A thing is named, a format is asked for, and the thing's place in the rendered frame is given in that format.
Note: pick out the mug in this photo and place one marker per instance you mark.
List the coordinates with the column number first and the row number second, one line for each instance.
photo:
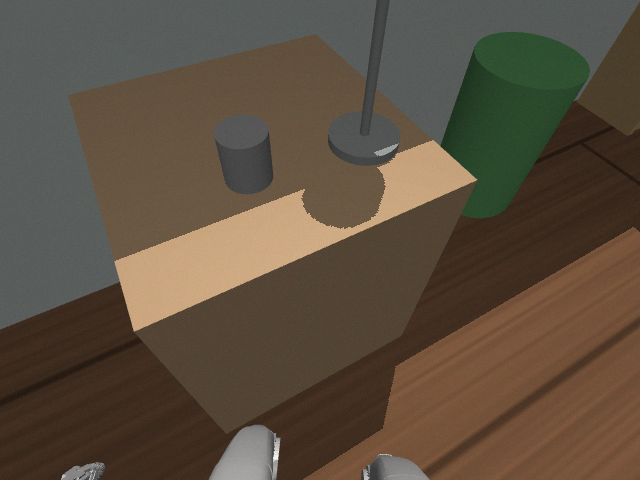
column 243, row 146

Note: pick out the desk lamp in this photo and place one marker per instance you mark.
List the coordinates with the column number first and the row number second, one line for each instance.
column 366, row 138

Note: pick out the left robot hand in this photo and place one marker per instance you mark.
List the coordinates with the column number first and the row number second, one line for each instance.
column 91, row 471

